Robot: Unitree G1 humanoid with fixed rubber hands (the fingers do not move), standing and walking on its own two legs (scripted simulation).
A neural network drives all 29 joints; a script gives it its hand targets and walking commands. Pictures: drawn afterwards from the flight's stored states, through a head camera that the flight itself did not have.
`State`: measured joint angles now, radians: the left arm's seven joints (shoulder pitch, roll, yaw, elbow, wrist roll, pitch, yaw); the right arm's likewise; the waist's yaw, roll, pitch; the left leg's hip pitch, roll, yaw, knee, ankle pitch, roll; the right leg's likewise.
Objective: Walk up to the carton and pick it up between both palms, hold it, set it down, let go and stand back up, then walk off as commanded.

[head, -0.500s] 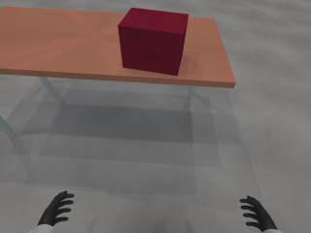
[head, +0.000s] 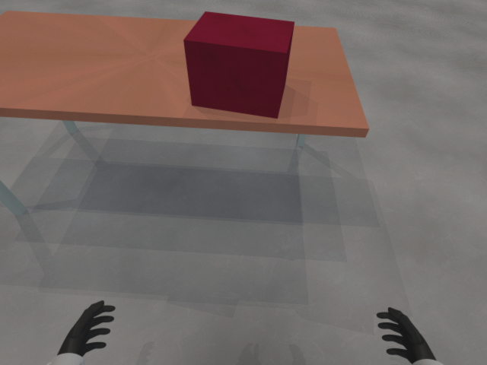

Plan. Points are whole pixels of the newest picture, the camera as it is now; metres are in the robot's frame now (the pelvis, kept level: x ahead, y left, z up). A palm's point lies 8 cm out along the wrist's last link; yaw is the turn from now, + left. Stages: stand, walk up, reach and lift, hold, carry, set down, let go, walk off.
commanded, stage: stand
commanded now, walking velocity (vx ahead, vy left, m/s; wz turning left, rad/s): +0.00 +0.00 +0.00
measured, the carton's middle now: (241, 65) +0.91 +0.02 +0.01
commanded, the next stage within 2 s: none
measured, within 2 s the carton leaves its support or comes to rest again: neither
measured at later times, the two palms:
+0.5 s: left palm (74, 359) +0.14 +0.27 -0.07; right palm out of the picture +0.14 -0.29 -0.08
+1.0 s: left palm out of the picture +0.12 +0.27 -0.07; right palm out of the picture +0.12 -0.30 -0.08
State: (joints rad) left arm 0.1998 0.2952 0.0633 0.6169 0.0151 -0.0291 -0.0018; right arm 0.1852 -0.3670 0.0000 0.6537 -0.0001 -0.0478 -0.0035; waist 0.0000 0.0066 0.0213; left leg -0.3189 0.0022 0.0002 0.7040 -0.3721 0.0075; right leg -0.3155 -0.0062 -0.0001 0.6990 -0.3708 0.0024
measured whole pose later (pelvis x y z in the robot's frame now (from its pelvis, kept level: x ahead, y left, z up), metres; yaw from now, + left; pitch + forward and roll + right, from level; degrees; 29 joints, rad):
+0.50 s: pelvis +0.00 +0.00 +0.00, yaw +0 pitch -1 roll +0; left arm 0.20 0.30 0.06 0.65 0.01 -0.03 0.00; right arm 0.18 -0.38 0.00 0.71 0.00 -0.05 0.00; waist 0.00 0.01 0.02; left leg -0.32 0.00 0.00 0.69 -0.36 0.01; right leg -0.32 -0.01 0.00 0.70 -0.37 0.00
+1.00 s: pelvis -0.02 -0.01 +0.00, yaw +0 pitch -2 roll +0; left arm 0.20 0.30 0.06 0.69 0.01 -0.03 0.00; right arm 0.18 -0.38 0.00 0.75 0.00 -0.05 0.00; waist 0.00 0.01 0.02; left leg -0.31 0.00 0.00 0.68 -0.34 0.01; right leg -0.32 -0.01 0.00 0.70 -0.35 0.00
